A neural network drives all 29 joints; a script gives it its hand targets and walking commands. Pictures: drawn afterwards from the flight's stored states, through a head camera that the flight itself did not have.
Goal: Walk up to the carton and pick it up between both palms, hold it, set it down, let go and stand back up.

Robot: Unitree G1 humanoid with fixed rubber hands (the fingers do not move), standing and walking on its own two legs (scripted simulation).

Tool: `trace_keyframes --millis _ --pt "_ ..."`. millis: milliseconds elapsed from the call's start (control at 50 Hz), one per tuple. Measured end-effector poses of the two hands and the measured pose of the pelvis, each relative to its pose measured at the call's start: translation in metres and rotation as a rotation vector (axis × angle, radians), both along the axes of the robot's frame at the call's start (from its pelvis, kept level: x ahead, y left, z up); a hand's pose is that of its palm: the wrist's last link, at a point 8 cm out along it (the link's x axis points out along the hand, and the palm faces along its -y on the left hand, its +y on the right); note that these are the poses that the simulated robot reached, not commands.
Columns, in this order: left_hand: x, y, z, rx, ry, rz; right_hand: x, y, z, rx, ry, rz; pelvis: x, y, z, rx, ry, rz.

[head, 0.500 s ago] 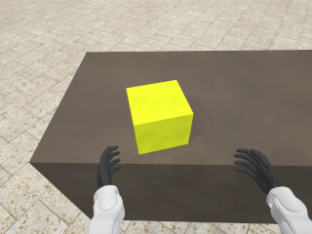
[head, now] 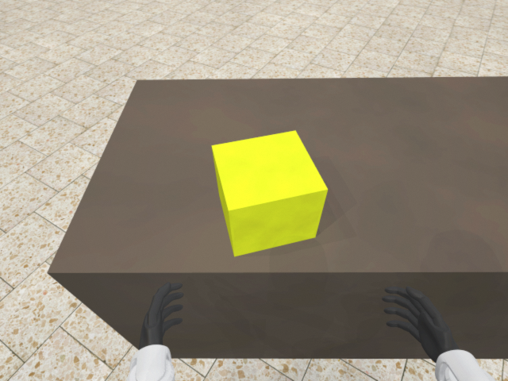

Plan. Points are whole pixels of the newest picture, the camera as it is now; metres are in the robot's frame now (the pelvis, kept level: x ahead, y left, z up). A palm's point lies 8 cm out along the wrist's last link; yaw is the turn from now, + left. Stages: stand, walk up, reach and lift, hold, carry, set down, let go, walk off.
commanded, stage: set down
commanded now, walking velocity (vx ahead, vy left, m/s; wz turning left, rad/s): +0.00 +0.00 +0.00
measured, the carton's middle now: (265, 193) +0.45 +0.03 +0.00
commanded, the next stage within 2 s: let go in 0.48 s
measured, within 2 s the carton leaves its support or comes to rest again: neither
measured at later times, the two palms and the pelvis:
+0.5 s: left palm (135, 362) +0.16 +0.23 -0.07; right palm (417, 372) +0.16 -0.21 -0.07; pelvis +0.00 +0.02 +0.00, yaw +0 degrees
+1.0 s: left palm (124, 367) +0.15 +0.25 -0.08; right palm (409, 374) +0.16 -0.21 -0.09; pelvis +0.00 +0.02 +0.00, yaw +0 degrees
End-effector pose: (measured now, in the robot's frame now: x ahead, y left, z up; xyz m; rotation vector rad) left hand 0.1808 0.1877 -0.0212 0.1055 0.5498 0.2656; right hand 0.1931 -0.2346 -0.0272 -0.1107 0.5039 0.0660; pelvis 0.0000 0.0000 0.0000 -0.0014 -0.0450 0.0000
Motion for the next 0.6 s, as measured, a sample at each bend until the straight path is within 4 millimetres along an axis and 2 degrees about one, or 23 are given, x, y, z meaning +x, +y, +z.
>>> trace_keyframes --millis 300,600 --pt "-0.017 0.02 -0.035 -0.011 0.163 -0.08 -0.02 0.012 -0.031 -0.049 0.111 -0.048 -0.002 0.015 -0.001 -0.006 -0.009 -0.003" --pt "-0.027 0.045 -0.053 -0.006 0.262 -0.102 -0.038 0.022 -0.052 -0.087 0.184 -0.089 -0.001 0.02 -0.003 -0.013 -0.015 -0.005"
